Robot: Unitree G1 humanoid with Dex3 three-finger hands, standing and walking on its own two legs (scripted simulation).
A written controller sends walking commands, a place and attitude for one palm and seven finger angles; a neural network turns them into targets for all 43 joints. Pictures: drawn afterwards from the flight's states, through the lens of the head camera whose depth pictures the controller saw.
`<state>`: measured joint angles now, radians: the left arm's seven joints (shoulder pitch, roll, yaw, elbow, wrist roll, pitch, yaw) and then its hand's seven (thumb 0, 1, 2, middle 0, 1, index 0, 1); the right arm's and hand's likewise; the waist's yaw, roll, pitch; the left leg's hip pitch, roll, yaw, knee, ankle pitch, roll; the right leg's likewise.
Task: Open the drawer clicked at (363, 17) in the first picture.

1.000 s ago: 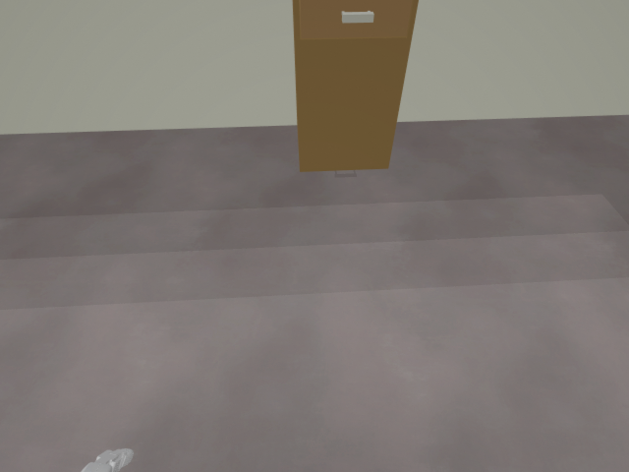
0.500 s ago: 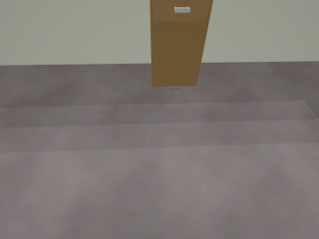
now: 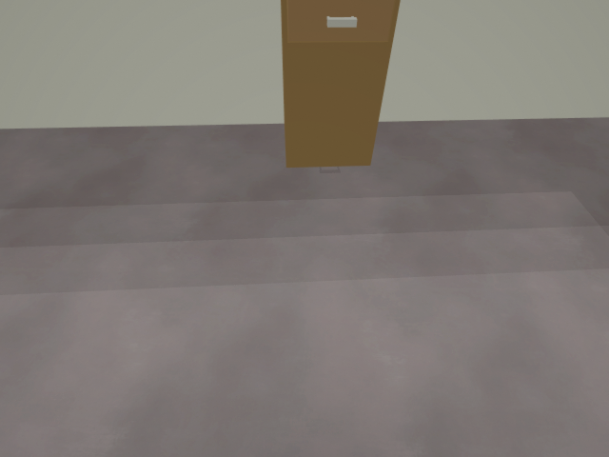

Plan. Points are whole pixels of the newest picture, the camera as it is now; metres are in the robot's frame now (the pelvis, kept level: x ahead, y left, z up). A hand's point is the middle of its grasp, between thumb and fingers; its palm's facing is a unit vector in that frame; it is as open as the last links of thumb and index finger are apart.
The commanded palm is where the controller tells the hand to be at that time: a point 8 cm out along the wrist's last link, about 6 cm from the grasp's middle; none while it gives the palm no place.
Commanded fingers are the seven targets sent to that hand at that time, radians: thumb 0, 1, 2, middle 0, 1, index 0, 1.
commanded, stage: look at it before walking up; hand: left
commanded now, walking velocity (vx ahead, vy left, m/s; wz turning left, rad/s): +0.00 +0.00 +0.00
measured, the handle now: (341, 20) +1.65 -0.06 -0.03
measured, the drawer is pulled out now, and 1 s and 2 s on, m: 0.00 0.00 0.00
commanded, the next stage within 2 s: walk to a spot facing it in 0.44 s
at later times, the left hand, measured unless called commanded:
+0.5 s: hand out of the picture +0.08 +0.25 -0.16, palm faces -0.04 -0.94 -0.33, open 7.3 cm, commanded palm none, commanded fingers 0.00 0.90 0.90 -0.20 -0.30 -0.20 -0.30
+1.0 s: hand out of the picture +0.13 +0.14 -0.18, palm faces -0.12 -0.97 -0.23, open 7.3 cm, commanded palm none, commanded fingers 0.00 0.90 0.90 -0.20 -0.30 -0.20 -0.30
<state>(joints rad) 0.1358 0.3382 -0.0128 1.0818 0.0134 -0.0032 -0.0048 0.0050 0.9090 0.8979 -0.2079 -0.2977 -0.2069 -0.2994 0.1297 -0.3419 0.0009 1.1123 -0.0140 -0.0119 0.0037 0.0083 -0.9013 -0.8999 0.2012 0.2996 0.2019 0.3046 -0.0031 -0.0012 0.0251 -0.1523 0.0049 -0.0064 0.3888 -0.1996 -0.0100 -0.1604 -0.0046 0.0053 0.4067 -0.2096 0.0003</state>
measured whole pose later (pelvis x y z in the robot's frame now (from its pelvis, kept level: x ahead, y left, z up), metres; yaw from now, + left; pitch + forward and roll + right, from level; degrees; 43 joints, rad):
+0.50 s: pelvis +0.01 +0.00 +0.00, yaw +0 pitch -1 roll +0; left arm 0.14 0.34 -0.01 1.09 0.01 0.00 0.00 0.01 0.91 0.90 -0.21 -0.30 -0.21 -0.30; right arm 0.12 -0.34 0.00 1.12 -0.01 -0.02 0.00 0.01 -0.90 -0.90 0.20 0.30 0.20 0.30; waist 0.00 0.00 0.03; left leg -0.15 0.00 0.00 0.37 -0.20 0.00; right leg -0.16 -0.01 0.01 0.39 -0.21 0.01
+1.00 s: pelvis +0.10 -0.05 -0.02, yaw -11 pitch +0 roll +1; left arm 0.35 0.19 0.03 1.01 0.02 -0.05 -0.01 0.00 0.91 0.90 -0.21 -0.30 -0.21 -0.30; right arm 0.28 -0.24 -0.04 1.10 -0.02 0.01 0.01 0.01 -0.90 -0.90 0.20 0.30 0.20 0.30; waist 0.04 0.03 0.05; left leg -0.37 0.09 0.07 1.10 -0.45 -0.02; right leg -0.26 0.02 -0.08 0.63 -0.37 -0.07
